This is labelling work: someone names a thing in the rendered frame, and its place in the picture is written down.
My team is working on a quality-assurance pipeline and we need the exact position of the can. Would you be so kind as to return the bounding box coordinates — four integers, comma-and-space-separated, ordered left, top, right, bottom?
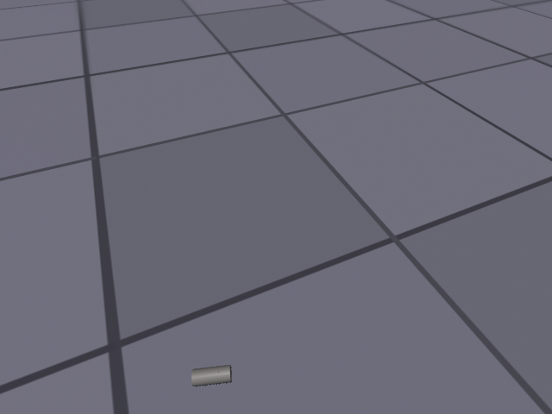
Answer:
191, 365, 232, 386

